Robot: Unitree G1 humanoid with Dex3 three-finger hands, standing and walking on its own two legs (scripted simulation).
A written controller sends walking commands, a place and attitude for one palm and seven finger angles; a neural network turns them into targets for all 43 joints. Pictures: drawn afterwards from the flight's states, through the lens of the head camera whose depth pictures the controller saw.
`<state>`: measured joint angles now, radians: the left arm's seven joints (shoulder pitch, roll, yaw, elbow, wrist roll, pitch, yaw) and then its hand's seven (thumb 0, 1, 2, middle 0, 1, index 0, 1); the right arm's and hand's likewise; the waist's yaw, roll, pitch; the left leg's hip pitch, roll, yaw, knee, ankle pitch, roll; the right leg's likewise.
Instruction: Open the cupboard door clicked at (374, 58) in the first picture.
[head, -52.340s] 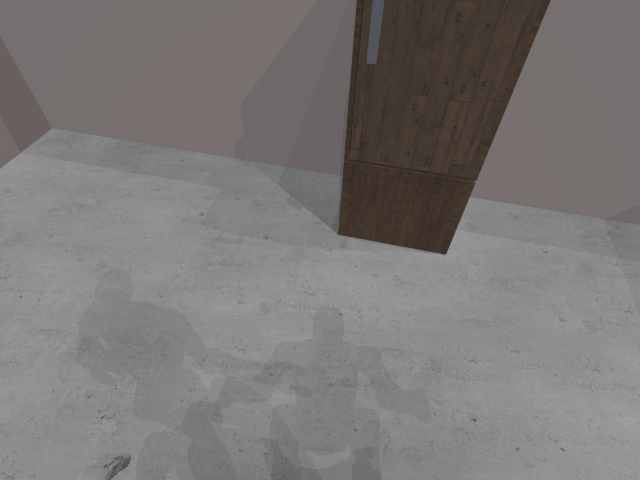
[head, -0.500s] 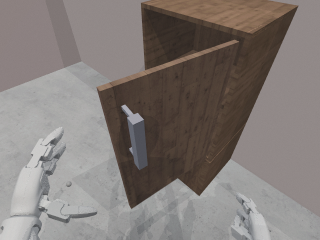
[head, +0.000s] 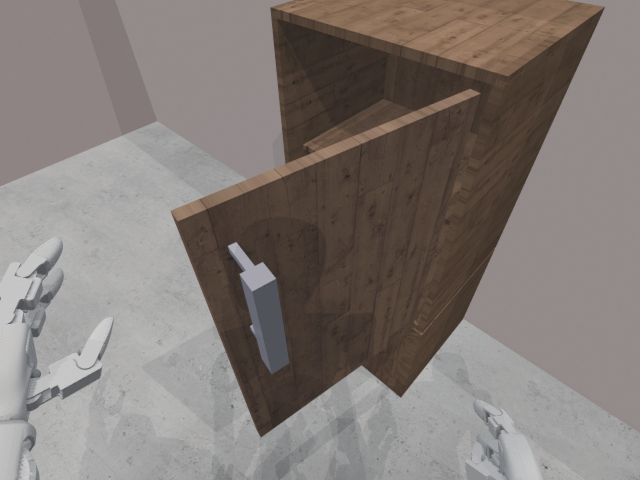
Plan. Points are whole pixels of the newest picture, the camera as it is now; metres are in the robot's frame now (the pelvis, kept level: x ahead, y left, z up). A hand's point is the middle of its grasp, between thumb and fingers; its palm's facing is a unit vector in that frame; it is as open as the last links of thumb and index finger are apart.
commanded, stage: draw the hand back to the body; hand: left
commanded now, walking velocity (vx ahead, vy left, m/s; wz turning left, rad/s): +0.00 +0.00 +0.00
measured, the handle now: (257, 310) +0.28 +0.11 +0.10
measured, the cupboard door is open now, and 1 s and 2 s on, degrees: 79 79 79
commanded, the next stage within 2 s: step back with the hand held close in 0.44 s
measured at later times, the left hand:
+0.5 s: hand (88, 357) +0.18 +0.24 +0.15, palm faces +0.45 -0.80 -0.40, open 7.4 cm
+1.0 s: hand (37, 399) +0.14 +0.27 +0.15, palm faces +0.33 -0.80 -0.49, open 7.4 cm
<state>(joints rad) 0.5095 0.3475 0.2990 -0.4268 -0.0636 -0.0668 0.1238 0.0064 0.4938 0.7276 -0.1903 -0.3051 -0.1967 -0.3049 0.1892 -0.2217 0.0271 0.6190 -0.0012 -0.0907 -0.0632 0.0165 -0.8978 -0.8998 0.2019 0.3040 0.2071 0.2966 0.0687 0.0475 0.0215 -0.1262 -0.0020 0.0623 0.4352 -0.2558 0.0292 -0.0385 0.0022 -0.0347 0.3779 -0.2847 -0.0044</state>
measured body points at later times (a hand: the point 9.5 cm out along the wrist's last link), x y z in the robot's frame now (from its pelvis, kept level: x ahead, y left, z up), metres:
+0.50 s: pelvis -0.01 -0.02 +0.00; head -0.02 -0.04 +0.45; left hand +0.15 +0.28 +0.17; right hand +0.18 -0.24 -0.09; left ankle -0.01 +0.09 -0.74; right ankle -0.05 -0.12 -0.74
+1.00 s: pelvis -0.07 +0.01 -0.01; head -0.05 +0.02 +0.44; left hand +0.11 +0.31 +0.18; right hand +0.09 -0.24 -0.08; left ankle -0.01 +0.10 -0.74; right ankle -0.05 -0.12 -0.74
